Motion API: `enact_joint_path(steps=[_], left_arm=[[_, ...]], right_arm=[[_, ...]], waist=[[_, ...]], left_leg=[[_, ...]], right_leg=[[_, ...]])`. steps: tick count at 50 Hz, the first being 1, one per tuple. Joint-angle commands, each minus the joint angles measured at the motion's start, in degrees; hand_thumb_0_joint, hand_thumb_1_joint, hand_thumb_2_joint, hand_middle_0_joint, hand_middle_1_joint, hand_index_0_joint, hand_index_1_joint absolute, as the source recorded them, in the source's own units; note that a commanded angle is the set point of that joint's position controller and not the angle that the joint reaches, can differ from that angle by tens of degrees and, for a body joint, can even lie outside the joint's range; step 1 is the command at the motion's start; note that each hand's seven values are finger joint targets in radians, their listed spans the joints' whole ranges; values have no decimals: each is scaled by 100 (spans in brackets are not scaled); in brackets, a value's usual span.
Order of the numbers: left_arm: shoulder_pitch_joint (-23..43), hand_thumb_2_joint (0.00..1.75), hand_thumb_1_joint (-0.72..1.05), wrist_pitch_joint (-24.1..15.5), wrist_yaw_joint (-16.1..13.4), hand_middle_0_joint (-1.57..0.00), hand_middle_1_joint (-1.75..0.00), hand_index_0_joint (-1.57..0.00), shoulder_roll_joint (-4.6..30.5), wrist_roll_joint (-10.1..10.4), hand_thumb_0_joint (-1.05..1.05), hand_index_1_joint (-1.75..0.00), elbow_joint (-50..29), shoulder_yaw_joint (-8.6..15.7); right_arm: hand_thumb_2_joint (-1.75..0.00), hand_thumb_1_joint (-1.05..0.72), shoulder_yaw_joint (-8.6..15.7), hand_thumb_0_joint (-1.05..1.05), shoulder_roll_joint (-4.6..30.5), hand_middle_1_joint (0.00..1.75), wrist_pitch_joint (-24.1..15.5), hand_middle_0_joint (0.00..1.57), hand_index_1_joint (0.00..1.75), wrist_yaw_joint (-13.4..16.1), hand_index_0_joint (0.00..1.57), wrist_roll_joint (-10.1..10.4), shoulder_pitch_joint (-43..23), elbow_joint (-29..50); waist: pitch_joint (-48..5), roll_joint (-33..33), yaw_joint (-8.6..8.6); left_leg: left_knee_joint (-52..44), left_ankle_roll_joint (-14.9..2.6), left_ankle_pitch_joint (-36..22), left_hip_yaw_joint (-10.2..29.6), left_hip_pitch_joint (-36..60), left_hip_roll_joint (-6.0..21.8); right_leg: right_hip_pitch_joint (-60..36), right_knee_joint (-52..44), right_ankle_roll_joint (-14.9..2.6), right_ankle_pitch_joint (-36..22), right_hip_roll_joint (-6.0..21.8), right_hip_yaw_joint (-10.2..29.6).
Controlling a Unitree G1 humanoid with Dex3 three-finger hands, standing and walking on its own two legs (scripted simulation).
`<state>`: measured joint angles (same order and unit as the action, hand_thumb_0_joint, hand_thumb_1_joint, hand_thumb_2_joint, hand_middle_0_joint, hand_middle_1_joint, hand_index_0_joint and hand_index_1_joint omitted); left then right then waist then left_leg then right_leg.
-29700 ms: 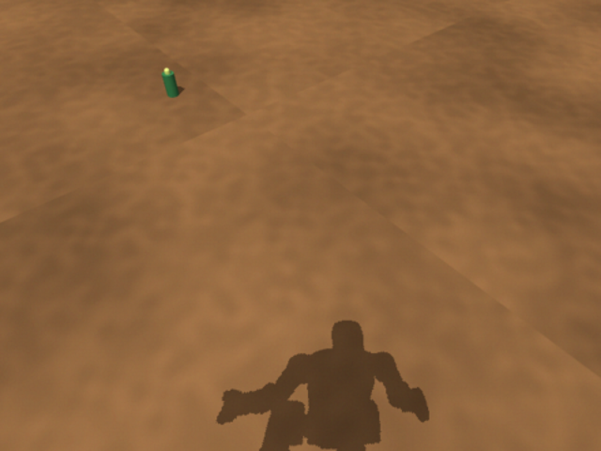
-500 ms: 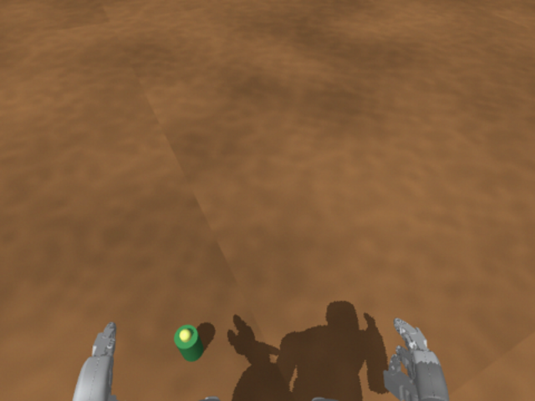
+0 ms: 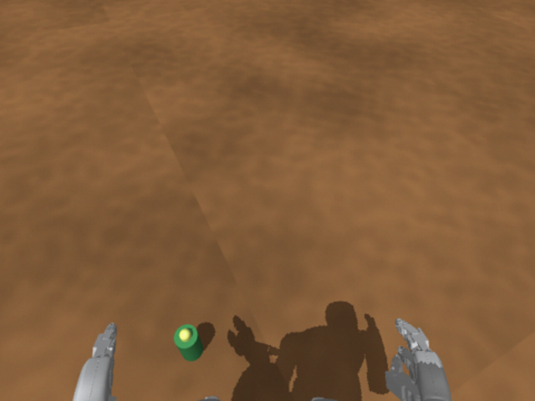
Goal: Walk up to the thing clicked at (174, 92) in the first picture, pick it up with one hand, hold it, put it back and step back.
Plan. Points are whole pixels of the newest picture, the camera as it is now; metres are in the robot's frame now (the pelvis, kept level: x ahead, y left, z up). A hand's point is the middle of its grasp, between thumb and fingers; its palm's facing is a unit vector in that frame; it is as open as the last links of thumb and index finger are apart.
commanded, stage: stand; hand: left
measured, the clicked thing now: (188, 341) +0.41 +0.23 -0.63
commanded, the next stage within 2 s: none
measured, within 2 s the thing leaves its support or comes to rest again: neither
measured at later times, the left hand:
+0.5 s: hand out of the picture +0.14 +0.22 -0.10, palm faces -0.03 -0.94 -0.33, open 8.9 cm
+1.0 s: hand out of the picture +0.04 +0.26 -0.11, palm faces -0.01 -0.94 -0.34, open 7.4 cm
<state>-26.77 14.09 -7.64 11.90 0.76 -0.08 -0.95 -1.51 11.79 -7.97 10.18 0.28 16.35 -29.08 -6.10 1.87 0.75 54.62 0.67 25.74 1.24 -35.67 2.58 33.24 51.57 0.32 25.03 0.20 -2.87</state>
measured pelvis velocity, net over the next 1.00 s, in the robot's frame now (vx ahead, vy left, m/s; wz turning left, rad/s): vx -0.01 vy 0.01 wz -0.01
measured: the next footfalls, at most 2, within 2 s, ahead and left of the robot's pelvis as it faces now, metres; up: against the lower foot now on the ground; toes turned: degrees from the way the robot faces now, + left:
none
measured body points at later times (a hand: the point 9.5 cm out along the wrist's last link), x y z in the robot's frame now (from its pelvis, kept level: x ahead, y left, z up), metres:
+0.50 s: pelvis -0.01 +0.00 +0.01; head +0.01 +0.01 +0.46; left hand +0.14 +0.27 -0.08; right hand +0.13 -0.26 -0.09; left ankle +0.02 +0.12 -0.69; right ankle +0.01 -0.13 -0.69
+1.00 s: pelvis -0.01 +0.01 +0.05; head -0.01 +0.01 +0.50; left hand +0.04 +0.31 -0.08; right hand +0.07 -0.26 -0.09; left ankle +0.02 +0.12 -0.69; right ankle +0.01 -0.13 -0.69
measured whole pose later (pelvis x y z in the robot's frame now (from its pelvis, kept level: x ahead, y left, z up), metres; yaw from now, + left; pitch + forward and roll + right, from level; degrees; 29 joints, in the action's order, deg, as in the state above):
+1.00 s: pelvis -0.01 +0.01 +0.05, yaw +0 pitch -3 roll +0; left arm -11.3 -0.1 -1.2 18.1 -1.5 61.0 -0.3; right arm 0.8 16.5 -0.2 0.2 -2.0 9.0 -60.8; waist 3.0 0.5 -1.2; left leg 24.6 -0.9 11.2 -1.5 -10.1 -0.5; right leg 9.7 24.8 1.9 11.8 2.8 -0.8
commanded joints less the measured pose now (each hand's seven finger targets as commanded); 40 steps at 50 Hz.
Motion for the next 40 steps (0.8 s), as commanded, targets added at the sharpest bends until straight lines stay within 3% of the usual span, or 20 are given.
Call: enact_joint_path(steps=[1,3,4,12,15,16,17,18,20,23,26,32,34,40], left_arm=[[113,3,-58,-317,-30,-5,-5,-5,574,-63,0,-5,-983,357],[156,19,-42,-337,-20,-20,-21,-20,517,-60,0,-21,-972,303],[243,27,-34,-350,-29,-20,-29,-20,596,-50,0,-29,-1163,360],[155,90,30,-356,-32,-20,-30,-20,577,-59,0,-30,-1028,348],[151,90,54,-354,-32,-20,-30,-20,561,-62,0,-30,-1016,339],[1205,90,62,-937,233,-20,-30,-20,1351,-617,0,-30,994,611],[918,90,70,-1181,373,-20,-30,-20,1349,-679,0,-30,1578,642],[1008,90,78,-1329,444,-20,-30,-20,1395,-681,0,-30,1761,624],[1189,90,90,-1500,563,-20,-30,-20,1443,-534,0,-30,2122,553],[1349,90,90,-1593,636,-20,-30,-20,1504,-390,0,-30,2710,522],[1466,90,90,-1657,617,-20,-30,-20,1502,-334,0,-30,3344,488],[1541,90,90,-1668,569,-20,-30,-20,1542,-297,0,-30,4255,438],[1663,90,90,-1645,564,-20,-30,-20,1556,-268,0,-30,4494,419],[1647,90,90,-1590,573,-20,-30,-20,1585,-246,0,-30,5225,355]], right_arm=[[-90,-90,272,0,692,30,-309,20,30,68,20,8,-381,936],[-90,-90,259,0,668,30,-302,20,30,55,20,7,-351,887],[-90,-90,287,0,706,30,-314,20,30,64,20,11,-430,946],[-90,-90,240,0,658,30,-346,20,30,70,20,9,-388,890],[-90,-90,251,0,663,30,-344,20,30,80,20,12,-371,849],[-90,-90,509,0,1482,30,85,20,30,-261,20,-658,-719,-392],[-90,-90,554,0,1431,30,277,20,30,-468,20,-709,-658,-616],[-90,-90,551,0,1362,30,356,20,30,-556,20,-664,-654,-655],[-90,-90,526,0,1304,30,426,20,30,-719,20,-492,-704,-743],[-90,-90,594,0,1369,30,452,20,30,-889,20,-327,-680,-994],[-90,-90,593,0,1366,30,472,20,30,-934,20,-331,-755,-1324],[-90,-90,580,0,1458,30,546,20,30,-931,20,-295,-872,-1824],[-90,-90,555,0,1496,30,569,20,30,-915,20,-283,-771,-2009],[-90,-90,517,0,1659,30,620,20,30,-905,20,-249,-905,-2434]], waist=[[-492,-75,53],[-450,-55,53],[-439,-15,12],[-425,-35,31],[-537,14,31],[299,-318,-131],[-34,-506,-201],[-35,-702,-105],[117,-498,-91],[63,-333,-133],[-4,-89,-151],[248,-20,-187],[410,-16,-127],[704,120,-177]], left_leg=[[-941,-122,-879,-88,459,-197],[-952,-125,-773,-88,415,-201],[-966,-124,-712,-86,395,-202],[-968,-134,-557,-97,383,-208],[-950,-115,-784,-87,479,-194],[-1295,-316,-1563,391,807,108],[-1070,-420,-1580,179,959,49],[-1088,-460,-1430,156,1021,8],[-1366,-475,-953,202,1118,-46],[-1569,-411,-867,222,1408,-41],[-1863,-394,-1325,321,1601,58],[-2438,-368,-1670,461,1877,189],[-2750,-340,-1490,486,1936,228],[-3551,-289,-1108,653,2177,361]], right_leg=[[-220,-872,-72,-796,-141,-72],[-189,-877,-80,-695,-131,-69],[-189,-912,-85,-622,-119,-66],[-117,-918,-75,-489,-125,-55],[-191,-853,-82,-684,-138,-63],[-737,-904,-376,-1054,298,500],[-932,-1101,-480,-1193,428,667],[-941,-1187,-552,-1250,502,826],[-901,-1392,-536,-786,537,921],[-973,-1666,-441,-637,570,904],[-1415,-1620,-337,-1382,531,723],[-1829,-2015,-263,-1695,525,600],[-1882,-2188,-245,-1548,514,618],[-2191,-2667,-152,-1397,492,549]])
